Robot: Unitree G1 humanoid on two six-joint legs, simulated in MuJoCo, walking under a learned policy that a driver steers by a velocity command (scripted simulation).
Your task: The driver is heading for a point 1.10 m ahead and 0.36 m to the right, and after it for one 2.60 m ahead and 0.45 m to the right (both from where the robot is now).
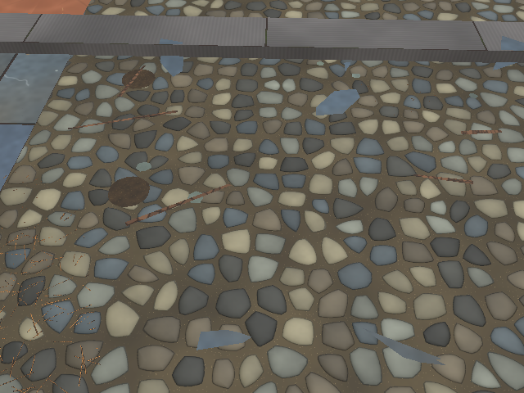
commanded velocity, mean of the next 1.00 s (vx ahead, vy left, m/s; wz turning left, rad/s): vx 0.50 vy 0.00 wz -0.53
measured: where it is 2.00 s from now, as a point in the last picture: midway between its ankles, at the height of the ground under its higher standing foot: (404, 248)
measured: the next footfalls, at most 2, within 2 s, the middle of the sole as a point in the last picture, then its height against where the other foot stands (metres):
right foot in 0.32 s outside the picture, level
left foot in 0.82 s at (304, 339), level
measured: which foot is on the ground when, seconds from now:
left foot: down 0.00-0.32, up 0.34-0.80, down 0.82-1.00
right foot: up 0.00-0.30, down 0.32-0.82, up 0.84-1.00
